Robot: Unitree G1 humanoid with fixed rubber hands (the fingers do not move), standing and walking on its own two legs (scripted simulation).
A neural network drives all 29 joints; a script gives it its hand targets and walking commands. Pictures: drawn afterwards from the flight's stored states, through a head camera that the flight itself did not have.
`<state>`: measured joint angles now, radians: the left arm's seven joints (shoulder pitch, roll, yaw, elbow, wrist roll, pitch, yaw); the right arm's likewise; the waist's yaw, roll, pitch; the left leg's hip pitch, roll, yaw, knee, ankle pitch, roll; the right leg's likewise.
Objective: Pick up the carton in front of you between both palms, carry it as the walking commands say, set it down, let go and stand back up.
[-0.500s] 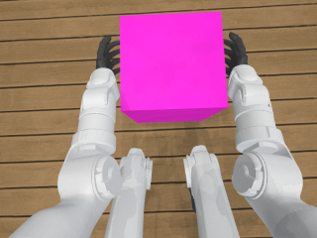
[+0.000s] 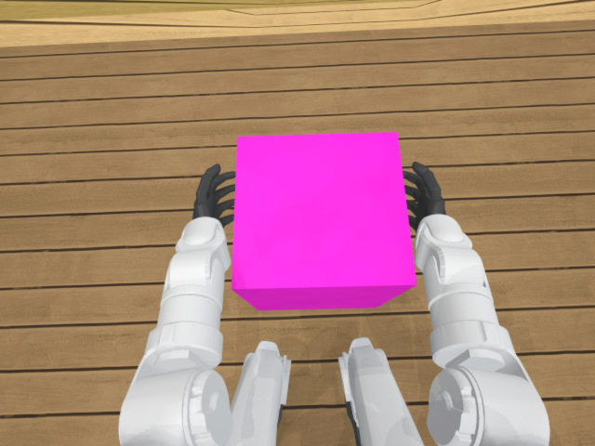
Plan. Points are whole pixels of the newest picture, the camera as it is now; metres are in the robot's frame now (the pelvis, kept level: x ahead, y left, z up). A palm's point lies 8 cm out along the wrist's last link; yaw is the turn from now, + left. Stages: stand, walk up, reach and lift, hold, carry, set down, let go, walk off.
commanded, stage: reach and lift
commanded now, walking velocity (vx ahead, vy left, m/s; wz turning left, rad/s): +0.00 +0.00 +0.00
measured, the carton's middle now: (317, 235) +0.42 -0.01 -0.11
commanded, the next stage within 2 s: hold in 1.80 s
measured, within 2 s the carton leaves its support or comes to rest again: neither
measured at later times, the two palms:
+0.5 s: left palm (158, 202) +0.38 +0.14 +0.11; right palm (481, 197) +0.37 -0.16 +0.11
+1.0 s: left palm (96, 185) +0.35 +0.15 +0.20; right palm (544, 178) +0.35 -0.15 +0.20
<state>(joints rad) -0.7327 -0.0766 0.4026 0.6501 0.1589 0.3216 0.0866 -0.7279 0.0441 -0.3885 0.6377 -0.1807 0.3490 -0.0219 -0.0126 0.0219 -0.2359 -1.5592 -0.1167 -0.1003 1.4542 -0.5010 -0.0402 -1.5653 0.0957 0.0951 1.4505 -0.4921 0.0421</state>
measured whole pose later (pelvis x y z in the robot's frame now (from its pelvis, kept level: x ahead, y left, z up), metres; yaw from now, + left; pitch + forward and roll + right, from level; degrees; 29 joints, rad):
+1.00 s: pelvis +0.06 +0.00 +0.18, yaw +0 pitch -3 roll +0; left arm -0.31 -0.16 0.31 0.41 0.29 0.60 0.00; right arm -0.30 0.16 -0.29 0.39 -0.28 0.62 0.02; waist -0.01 0.01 -0.03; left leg -0.18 -0.06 -0.14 0.48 -0.23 0.00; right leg -0.19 0.05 0.14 0.47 -0.23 0.01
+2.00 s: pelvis +0.07 +0.00 +0.19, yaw -1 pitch -7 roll +0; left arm -0.25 -0.15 0.22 0.23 0.26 0.74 0.00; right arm -0.24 0.15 -0.21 0.22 -0.25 0.75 0.01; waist 0.00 0.00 -0.01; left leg -0.04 -0.04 -0.13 0.35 -0.20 0.00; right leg -0.05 0.04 0.13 0.35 -0.19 0.01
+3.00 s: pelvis +0.07 +0.00 +0.19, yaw +0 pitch -7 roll +0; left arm -0.26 -0.15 0.23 0.23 0.27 0.75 -0.01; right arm -0.25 0.15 -0.21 0.21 -0.26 0.77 0.01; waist 0.00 0.00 0.01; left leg -0.03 -0.04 -0.13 0.36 -0.20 0.00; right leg -0.04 0.04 0.12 0.35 -0.19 0.00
